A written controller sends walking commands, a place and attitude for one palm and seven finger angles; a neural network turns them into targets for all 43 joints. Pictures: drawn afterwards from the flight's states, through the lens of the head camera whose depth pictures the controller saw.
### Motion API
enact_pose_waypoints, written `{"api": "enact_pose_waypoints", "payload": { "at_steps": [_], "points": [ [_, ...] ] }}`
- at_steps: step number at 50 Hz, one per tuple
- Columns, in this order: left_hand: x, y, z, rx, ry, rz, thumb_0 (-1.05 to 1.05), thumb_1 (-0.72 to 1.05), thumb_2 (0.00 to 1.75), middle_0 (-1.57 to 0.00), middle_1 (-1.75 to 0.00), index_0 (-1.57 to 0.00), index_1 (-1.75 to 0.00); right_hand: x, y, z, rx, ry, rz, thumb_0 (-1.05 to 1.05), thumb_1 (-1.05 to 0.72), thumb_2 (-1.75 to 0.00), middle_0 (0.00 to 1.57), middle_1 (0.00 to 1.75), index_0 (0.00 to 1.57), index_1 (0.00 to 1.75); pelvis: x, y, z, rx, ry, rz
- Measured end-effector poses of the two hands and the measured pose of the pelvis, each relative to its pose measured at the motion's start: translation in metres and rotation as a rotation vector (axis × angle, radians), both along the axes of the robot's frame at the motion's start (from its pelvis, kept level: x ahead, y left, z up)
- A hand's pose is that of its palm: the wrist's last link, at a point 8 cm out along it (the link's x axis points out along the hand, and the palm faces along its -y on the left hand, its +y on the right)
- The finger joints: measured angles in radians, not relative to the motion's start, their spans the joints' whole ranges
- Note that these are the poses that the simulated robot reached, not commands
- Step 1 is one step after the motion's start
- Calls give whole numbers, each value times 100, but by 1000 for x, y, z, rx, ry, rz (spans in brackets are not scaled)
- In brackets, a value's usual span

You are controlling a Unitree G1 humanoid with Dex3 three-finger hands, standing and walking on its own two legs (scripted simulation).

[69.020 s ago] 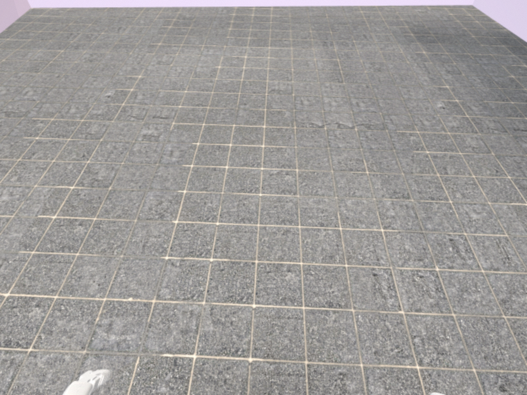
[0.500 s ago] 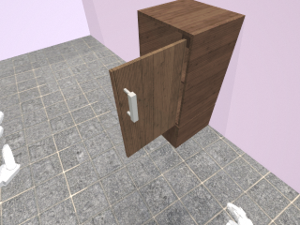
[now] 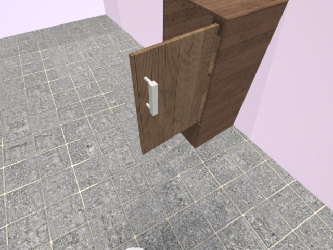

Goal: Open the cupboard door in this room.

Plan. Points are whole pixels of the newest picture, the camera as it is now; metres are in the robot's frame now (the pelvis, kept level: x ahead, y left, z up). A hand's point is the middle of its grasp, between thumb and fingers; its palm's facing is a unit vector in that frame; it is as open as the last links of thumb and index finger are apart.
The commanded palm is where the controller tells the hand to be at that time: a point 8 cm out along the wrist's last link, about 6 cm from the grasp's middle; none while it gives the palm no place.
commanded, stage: let the arm hang, fingers relaxed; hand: left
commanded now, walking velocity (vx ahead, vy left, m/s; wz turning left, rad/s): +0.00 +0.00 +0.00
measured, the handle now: (150, 96) +0.63 +0.10 -0.05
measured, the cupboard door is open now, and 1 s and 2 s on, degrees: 92 92 92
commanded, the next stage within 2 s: look to check the result in 0.62 s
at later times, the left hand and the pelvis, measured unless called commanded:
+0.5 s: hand out of the picture +0.05 +0.17 -0.17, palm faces +0.01 -0.98 -0.20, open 7.3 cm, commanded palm none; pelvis +0.03 +0.00 +0.00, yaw -1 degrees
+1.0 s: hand out of the picture +0.03 +0.16 -0.17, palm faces +0.02 -0.98 -0.20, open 7.4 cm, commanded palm none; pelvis +0.04 -0.01 +0.01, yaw -1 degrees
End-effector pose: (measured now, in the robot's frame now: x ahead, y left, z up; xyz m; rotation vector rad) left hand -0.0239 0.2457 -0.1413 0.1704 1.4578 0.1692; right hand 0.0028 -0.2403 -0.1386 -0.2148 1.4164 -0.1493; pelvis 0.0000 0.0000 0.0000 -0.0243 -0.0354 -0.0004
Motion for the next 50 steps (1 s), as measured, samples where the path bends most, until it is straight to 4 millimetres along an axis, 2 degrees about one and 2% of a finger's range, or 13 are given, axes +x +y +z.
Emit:
{"api": "enact_pose_waypoints", "payload": {
  "at_steps": [3,7,13,19,24,29,42,50],
  "points": [
    [-15,10,7,37,49,13,1,93,89,-21,-29,-21,-30,-7,9,-7,31,15,-24,0,-91,-90,20,30,20,30,2,1,0,-3,-9,-2],
    [-13,19,10,68,62,14,1,92,90,-20,-29,-20,-30,-11,19,-12,56,23,-46,0,-91,-90,20,30,20,30,5,3,0,-2,-15,-6],
    [20,13,9,58,-2,-2,1,91,90,-20,-29,-20,-30,-9,30,-13,77,30,-51,0,-91,-90,20,30,20,30,10,4,2,12,-6,-12],
    [54,-8,7,15,-80,-17,1,91,90,-20,-29,-20,-30,4,32,-11,85,15,-46,0,-91,-90,20,30,20,30,17,2,4,22,3,-11],
    [68,-25,4,-14,-102,-23,1,92,90,-20,-29,-20,-30,15,25,-9,70,-1,-51,1,-92,-90,20,30,20,30,24,-1,5,24,1,-13],
    [68,-31,3,-19,-84,-20,1,93,90,-20,-29,-20,-30,23,18,-7,59,-12,-55,1,-93,-90,20,30,20,30,29,-5,5,24,1,-16],
    [53,-39,4,-15,-17,6,1,91,90,-20,-29,-20,-30,32,11,-8,57,6,-51,0,-92,-90,20,30,20,30,39,-13,6,23,3,-18],
    [54,-42,4,-15,-11,8,1,91,90,-20,-29,-20,-30,35,10,-8,58,9,-55,0,-92,-90,20,30,20,30,44,-15,6,25,2,-22]
  ]
}}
